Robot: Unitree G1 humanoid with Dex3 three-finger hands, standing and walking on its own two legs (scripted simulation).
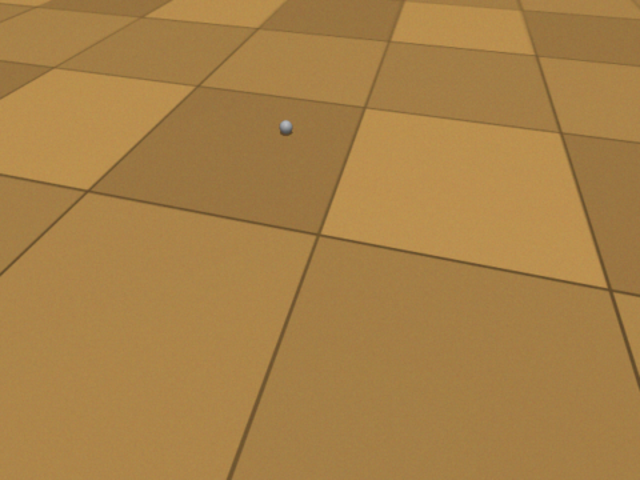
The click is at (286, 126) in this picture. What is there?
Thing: free ball
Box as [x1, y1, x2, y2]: [279, 120, 292, 133]
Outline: 284,120 280,123 280,130 284,133 288,133 291,130 292,126 289,121
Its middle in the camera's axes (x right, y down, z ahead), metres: -0.21 -0.67 +2.29
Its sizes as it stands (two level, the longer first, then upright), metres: 0.079 0.079 0.079
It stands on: the floor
